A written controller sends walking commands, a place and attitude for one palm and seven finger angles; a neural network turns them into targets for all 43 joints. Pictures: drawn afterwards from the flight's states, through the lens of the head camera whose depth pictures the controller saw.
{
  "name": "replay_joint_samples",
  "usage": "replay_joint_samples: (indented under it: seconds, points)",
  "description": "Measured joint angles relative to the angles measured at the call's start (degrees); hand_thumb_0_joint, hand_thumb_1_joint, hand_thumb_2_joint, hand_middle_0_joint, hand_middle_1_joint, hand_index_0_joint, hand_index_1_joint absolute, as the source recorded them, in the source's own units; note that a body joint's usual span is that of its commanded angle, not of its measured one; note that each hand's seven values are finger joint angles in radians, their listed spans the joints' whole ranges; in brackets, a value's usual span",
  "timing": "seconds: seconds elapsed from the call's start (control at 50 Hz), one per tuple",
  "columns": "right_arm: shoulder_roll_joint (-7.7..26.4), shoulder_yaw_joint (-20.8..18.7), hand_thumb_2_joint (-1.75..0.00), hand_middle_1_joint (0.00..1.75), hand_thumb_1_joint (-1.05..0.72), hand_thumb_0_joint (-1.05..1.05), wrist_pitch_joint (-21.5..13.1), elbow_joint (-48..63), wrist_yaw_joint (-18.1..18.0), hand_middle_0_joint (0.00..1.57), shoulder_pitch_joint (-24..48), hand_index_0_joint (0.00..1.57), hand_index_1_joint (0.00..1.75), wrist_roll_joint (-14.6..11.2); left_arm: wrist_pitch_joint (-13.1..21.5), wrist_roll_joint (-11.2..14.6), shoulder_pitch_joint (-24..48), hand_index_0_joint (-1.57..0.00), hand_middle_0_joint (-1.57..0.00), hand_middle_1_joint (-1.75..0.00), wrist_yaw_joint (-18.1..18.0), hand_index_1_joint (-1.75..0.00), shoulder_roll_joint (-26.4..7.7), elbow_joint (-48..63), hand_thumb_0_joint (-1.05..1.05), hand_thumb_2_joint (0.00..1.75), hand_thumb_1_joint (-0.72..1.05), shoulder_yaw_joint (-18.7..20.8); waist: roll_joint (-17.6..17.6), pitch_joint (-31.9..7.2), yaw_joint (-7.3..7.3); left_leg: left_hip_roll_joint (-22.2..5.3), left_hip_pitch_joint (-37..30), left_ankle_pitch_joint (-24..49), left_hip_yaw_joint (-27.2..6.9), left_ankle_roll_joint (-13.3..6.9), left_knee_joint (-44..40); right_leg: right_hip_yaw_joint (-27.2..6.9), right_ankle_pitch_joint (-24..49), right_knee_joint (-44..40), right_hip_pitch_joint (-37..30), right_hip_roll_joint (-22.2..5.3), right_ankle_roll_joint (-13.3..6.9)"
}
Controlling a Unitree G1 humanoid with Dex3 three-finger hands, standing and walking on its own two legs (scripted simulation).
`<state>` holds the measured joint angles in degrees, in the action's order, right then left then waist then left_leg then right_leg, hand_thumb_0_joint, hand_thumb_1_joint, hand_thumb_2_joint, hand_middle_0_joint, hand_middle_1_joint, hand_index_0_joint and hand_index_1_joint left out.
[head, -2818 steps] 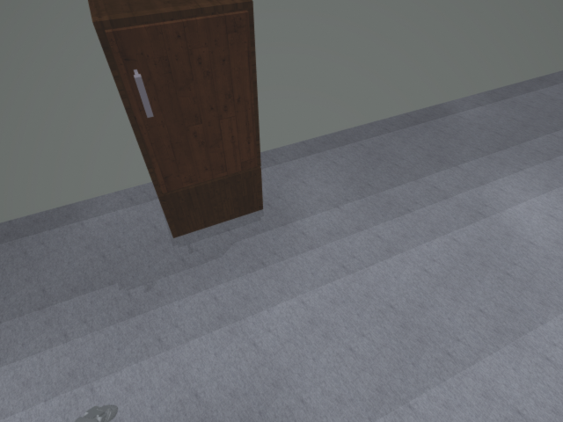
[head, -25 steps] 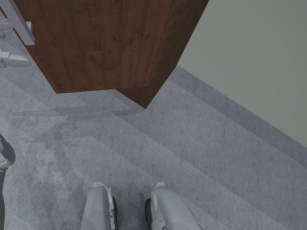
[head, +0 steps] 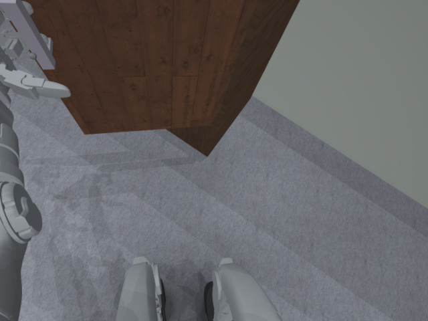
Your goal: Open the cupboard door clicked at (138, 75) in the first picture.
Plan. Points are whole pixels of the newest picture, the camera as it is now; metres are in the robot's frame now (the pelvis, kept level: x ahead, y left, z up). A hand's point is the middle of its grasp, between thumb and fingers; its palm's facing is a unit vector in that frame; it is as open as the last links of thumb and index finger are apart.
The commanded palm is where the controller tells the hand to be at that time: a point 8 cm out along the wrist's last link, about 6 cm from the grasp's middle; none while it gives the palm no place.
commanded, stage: slide the fingers in behind the handle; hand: left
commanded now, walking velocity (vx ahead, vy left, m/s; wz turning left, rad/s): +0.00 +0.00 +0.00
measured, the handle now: (32, 26) +0.59 +0.25 +0.08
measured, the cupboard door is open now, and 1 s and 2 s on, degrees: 43 43 47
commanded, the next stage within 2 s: close the thumb around the handle in 0.80 s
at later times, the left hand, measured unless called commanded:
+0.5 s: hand (54, 57) +0.54 +0.22 +0.07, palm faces +0.10 -0.99 -0.03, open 14.1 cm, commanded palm +0.52 +0.24 +0.06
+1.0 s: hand (54, 58) +0.54 +0.22 +0.07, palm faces +0.10 -1.00 -0.02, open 13.9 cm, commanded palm +0.52 +0.24 +0.06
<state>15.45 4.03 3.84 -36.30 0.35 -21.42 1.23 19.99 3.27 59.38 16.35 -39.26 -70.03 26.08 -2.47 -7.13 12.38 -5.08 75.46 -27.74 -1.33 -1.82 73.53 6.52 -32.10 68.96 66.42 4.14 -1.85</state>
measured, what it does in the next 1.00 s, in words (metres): stands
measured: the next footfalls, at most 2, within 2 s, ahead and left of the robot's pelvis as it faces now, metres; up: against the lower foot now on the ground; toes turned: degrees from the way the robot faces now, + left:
none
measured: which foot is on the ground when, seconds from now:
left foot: down 0.00-1.00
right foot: down 0.00-1.00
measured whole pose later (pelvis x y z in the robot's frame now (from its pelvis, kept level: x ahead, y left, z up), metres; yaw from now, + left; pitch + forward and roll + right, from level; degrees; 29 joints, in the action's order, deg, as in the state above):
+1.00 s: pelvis +0.01 +0.00 +0.01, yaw +1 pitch +28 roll -5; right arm 15.0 2.6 4.6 -37.3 1.7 -21.4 1.7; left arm 23.7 3.7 56.3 11.7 -33.3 -69.3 23.9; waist -2.7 -7.8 11.7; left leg -4.7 72.6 -28.0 -0.8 -1.4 72.1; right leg 5.9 -32.6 68.2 64.0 3.9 -2.1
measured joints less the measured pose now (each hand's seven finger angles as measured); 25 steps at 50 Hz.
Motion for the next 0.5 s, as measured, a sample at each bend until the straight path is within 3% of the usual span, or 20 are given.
replay_joint_samples:
  seconds: [0.22,0.34,0.5]
  points:
    - [-0.3,-0.4,-0.9,0.3,-0.9,0.0,0.3,0.2,0.7,0.21,-0.2,0.2,0.29,0.3,1.4,-0.3,-1.3,-0.3,-0.3,-1.21,-2.6,-1.2,4.0,0.5,-0.02,0.3,-0.5,-0.7,-0.4,-0.4,0.04,0.0,-1.4,-0.1,0.5,0.2,-0.6,-0.5,-0.2,-0.1,-0.9,-0.1,-0.1]
    - [-0.6,-0.6,-0.9,0.3,-0.9,0.0,0.4,0.1,1.2,0.21,-0.5,0.2,0.29,0.4,2.2,-0.6,-1.7,-0.28,-0.29,-1.21,-5.0,-1.2,4.3,0.2,-0.02,0.3,-0.5,-0.8,-0.5,-0.3,-0.12,0.0,-1.8,-0.1,0.8,0.3,-0.8,-0.8,-0.4,0.1,-1.1,-0.1,-0.3]
    - [-0.6,-1.0,-0.9,0.3,-0.9,0.0,0.5,-1.0,1.3,0.21,-0.8,0.2,0.29,0.4,2.8,-0.1,-1.7,-0.26,-0.3,-1.2,-4.7,-1.2,4.6,0.2,-0.02,0.3,-0.5,-1.7,-0.3,-0.4,-0.46,0.1,-1.7,-0.1,0.5,0.6,-0.8,-0.5,-0.5,0.2,-1.1,-0.1,-0.5]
